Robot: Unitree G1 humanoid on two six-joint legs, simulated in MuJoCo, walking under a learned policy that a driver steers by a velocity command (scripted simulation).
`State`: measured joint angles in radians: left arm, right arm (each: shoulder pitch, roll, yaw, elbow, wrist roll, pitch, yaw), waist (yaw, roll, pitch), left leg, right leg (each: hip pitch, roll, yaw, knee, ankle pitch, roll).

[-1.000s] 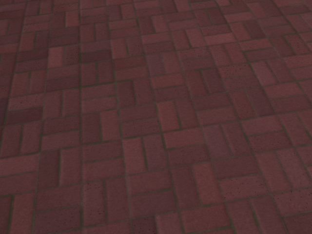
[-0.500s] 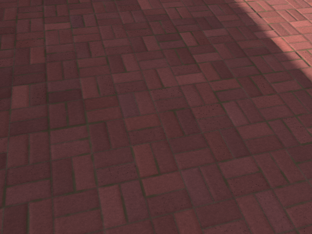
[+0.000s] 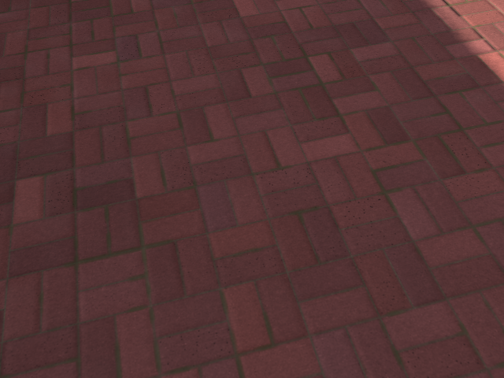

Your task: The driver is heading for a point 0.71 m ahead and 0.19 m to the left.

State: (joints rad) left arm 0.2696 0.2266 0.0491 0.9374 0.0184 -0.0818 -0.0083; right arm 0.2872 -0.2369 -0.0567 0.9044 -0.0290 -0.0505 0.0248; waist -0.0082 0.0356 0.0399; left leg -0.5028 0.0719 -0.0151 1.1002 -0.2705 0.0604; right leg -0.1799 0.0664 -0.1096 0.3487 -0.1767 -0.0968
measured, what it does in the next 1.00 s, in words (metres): walks ahead, turning left: left foot, then right foot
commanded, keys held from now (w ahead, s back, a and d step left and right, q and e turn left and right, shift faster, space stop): q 0.66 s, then no key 0.34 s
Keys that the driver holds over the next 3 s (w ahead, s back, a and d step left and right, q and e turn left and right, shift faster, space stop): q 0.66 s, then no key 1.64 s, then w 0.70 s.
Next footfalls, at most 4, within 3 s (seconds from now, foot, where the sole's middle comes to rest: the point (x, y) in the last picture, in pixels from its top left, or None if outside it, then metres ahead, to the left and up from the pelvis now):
0.28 left None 0.28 0.10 -0.78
0.84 right None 0.28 -0.09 -0.78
1.16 left None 0.16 0.09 -0.78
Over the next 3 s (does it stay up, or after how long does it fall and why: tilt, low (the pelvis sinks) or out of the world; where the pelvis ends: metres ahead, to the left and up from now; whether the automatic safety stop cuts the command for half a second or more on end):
stays up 0.43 0.07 -0.02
